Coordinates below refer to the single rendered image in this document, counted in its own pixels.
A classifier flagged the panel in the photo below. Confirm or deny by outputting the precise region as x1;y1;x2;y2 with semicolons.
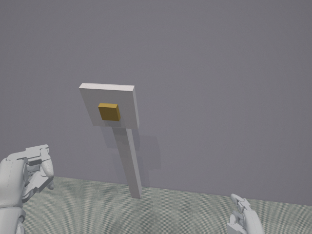
79;83;142;199

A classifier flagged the right robot hand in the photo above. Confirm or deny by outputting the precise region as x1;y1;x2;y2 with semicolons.
227;194;265;234

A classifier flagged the robot left forearm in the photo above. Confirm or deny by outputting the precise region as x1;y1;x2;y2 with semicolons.
0;207;26;234

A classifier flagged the button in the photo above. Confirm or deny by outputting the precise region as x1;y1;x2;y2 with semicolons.
98;103;120;121

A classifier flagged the left robot hand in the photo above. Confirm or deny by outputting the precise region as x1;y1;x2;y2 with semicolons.
0;144;54;208

